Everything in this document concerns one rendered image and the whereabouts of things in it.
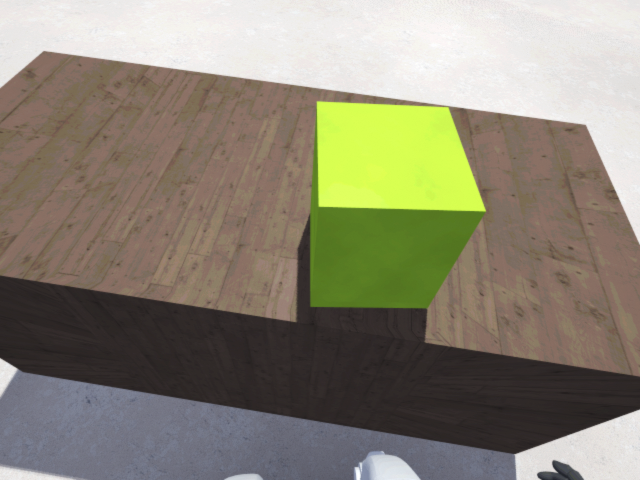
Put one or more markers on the carton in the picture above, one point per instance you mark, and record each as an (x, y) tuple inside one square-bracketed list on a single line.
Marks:
[(393, 204)]

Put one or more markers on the robot right thigh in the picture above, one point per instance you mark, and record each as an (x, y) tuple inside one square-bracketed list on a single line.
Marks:
[(384, 467)]

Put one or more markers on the right robot hand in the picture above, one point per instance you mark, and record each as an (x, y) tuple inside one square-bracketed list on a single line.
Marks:
[(565, 472)]

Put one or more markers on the pedestal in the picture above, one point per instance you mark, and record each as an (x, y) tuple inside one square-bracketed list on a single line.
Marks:
[(155, 237)]

